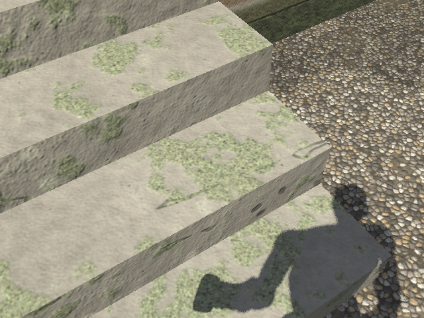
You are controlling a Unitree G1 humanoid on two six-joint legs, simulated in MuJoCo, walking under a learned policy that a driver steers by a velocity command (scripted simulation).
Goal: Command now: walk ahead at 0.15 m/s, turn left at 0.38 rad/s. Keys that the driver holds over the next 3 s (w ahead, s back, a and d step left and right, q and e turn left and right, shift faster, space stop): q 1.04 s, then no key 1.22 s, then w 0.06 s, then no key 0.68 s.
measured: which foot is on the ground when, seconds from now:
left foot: up 0.00-0.22, down 0.24-0.78, up 0.80-1.00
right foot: down 0.00-0.24, up 0.26-0.76, down 0.78-1.00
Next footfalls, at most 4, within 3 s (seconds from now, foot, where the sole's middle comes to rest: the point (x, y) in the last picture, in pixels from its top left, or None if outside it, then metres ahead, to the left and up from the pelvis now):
0.24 left None -0.02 0.09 -0.77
0.78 right None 0.04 -0.11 -0.77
1.26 left None -0.14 0.08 -0.77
1.56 right None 0.02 -0.11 -0.77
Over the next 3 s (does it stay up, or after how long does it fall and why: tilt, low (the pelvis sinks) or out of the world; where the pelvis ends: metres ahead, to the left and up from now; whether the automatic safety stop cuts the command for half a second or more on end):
stays up -0.09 -0.03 0.01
